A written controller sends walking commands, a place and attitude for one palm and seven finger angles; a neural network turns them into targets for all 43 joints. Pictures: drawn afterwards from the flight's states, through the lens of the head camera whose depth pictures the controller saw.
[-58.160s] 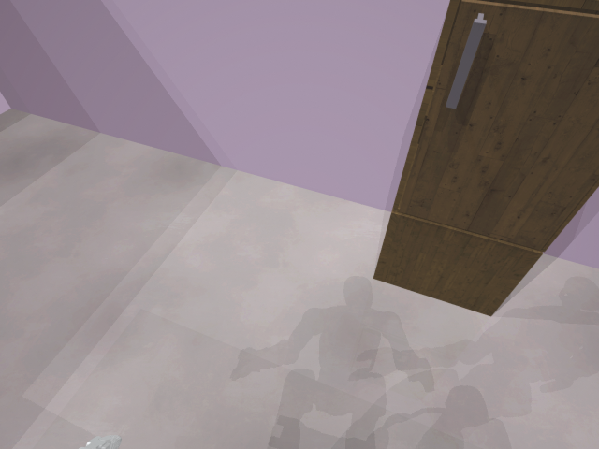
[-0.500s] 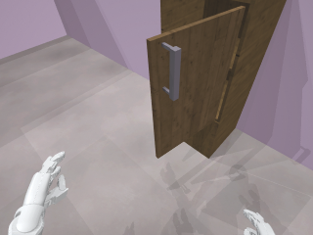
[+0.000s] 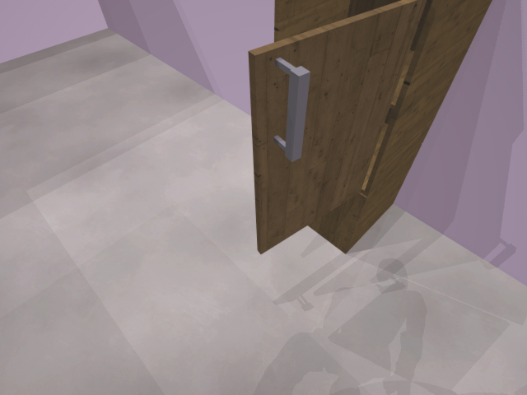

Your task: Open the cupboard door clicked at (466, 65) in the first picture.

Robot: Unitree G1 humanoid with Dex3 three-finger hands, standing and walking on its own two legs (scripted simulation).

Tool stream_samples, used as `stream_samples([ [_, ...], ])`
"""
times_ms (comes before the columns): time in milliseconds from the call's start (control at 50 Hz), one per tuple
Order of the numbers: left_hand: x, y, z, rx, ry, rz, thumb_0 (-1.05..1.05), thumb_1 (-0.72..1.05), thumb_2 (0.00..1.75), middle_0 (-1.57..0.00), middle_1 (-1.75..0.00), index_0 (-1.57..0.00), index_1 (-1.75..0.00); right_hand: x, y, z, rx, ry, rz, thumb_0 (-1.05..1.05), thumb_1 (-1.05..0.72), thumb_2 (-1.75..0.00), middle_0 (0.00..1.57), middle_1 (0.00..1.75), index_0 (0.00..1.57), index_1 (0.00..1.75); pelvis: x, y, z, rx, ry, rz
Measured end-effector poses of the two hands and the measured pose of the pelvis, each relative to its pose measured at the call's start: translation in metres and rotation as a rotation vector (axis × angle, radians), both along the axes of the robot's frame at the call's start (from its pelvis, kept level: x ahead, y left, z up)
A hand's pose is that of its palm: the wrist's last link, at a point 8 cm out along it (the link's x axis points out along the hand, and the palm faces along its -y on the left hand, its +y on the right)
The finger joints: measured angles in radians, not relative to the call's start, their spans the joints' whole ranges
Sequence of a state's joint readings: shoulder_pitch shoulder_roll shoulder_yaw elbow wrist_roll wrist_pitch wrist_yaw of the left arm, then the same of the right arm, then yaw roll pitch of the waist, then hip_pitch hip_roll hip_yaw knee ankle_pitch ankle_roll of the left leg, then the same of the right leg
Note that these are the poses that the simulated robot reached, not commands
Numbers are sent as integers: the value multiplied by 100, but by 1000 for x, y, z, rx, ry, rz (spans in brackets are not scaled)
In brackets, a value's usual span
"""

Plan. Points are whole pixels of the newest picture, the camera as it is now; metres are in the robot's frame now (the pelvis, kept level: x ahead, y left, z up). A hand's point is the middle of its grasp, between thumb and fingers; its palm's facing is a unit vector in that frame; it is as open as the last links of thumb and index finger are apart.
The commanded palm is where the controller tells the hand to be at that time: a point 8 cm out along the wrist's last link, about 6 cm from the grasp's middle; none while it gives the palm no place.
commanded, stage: let the arm hang, fingers relaxed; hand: left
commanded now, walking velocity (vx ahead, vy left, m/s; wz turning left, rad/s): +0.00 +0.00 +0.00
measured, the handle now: (287, 112) +0.53 -0.01 +0.14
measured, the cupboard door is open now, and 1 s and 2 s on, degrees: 80 80 80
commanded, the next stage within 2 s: look to check the result in 0.48 s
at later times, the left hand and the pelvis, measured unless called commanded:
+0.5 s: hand out of the picture +0.02 +0.16 -0.17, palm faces +0.05 -0.98 -0.19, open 7.3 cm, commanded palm none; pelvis +0.02 -0.01 +0.00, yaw +0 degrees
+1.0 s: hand out of the picture +0.02 +0.15 -0.17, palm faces +0.05 -0.98 -0.20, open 7.4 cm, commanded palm none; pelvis +0.03 -0.02 +0.00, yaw +0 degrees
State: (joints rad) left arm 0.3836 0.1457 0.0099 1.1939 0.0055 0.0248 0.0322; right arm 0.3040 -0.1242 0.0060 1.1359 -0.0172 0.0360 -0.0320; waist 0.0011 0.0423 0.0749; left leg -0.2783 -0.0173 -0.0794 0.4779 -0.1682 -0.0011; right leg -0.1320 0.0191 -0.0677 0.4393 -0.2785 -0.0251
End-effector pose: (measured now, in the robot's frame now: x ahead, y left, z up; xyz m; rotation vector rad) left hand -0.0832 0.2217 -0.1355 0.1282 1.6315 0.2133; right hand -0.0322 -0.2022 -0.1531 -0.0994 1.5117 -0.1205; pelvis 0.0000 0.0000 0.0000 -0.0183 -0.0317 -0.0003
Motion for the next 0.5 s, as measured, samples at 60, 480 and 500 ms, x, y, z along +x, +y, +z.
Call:
stream_samples([
  [60, 8, -3, -1, 0, -24, -1, 1, 91, 90, -20, -30, -20, -30, 3, 8, -3, 22, -13, -7, 0, -91, -90, 20, 30, 20, 30, 1, 0, 0, 2, -1, -1],
  [480, 93, -14, -9, -13, -219, -38, 1, 92, 90, -20, -30, -20, -30, 36, -14, 1, -27, -81, -6, 0, -91, -90, 20, 30, 20, 30, 18, -6, 0, 15, 4, 1],
  [500, 93, -13, -8, -11, -217, -37, 1, 91, 90, -20, -30, -20, -30, 38, -15, 1, -29, -82, -4, 0, -92, -90, 20, 30, 20, 30, 19, -7, 0, 15, 4, 1],
])
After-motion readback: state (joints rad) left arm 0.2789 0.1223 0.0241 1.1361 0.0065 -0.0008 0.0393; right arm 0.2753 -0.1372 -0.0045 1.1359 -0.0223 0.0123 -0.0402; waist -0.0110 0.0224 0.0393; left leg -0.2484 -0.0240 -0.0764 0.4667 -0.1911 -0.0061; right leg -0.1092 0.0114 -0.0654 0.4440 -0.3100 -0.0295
